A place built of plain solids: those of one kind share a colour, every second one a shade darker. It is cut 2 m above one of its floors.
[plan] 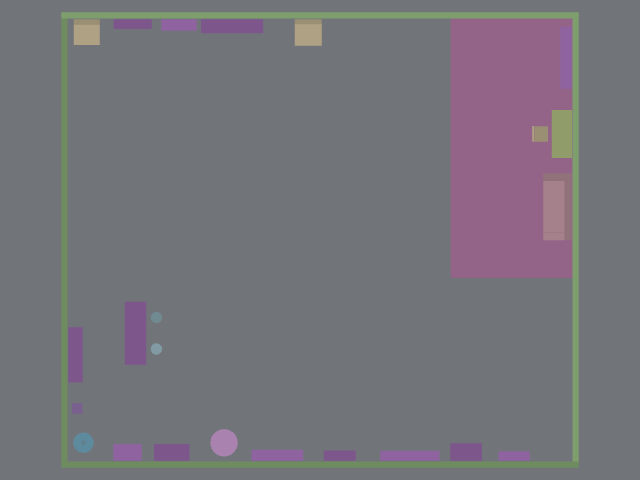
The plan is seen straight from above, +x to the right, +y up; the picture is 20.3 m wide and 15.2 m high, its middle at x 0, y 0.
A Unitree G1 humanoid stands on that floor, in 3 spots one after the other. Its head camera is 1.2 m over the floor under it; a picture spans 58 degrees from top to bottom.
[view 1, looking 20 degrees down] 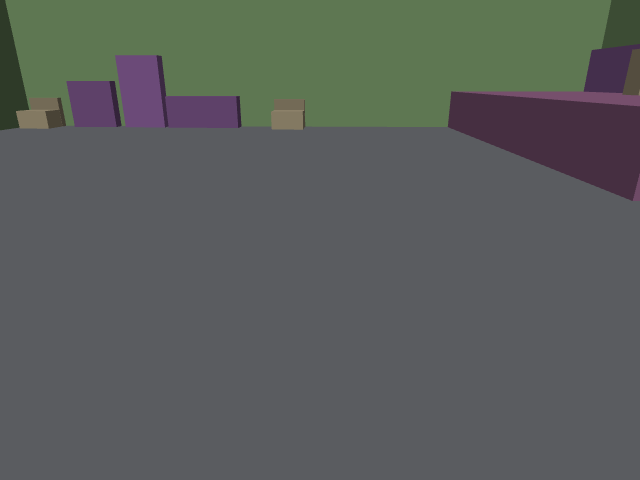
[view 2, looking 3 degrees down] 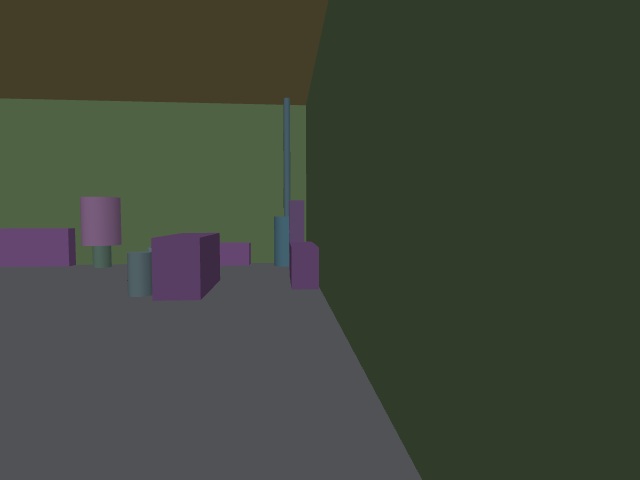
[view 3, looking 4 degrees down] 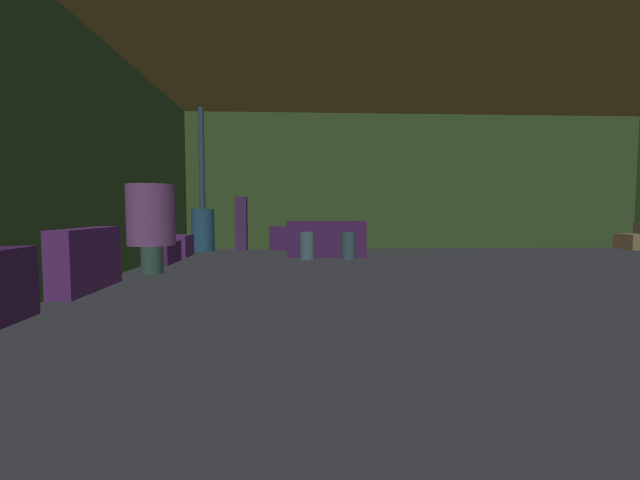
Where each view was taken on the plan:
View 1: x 0.93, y -5.84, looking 92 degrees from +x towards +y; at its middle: ground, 3.51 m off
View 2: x -7.36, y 4.40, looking -95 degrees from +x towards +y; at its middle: wall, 7.28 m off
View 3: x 5.23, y -3.68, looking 177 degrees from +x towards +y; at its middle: case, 10.77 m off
